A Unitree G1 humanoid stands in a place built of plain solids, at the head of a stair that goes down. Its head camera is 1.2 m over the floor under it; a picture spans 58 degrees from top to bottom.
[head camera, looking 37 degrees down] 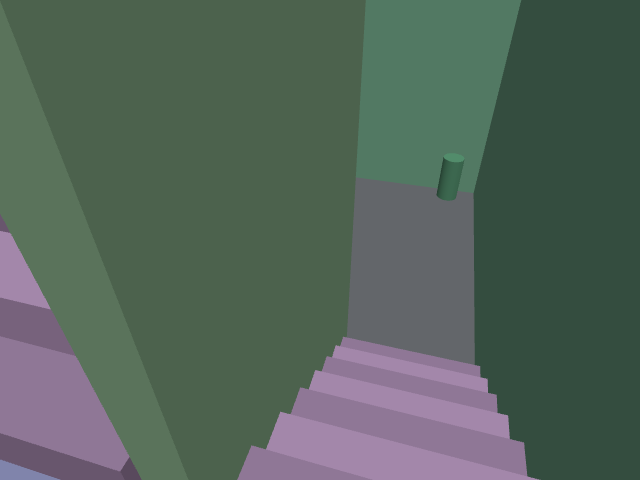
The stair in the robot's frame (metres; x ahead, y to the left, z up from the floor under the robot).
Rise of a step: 0.19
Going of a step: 0.25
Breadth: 0.98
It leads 16 degrees to the right of straight ahead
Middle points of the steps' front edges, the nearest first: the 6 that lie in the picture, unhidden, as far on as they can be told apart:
0.83 -0.31 -0.38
1.07 -0.38 -0.56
1.30 -0.45 -0.75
1.54 -0.51 -0.94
1.78 -0.58 -1.13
2.01 -0.64 -1.32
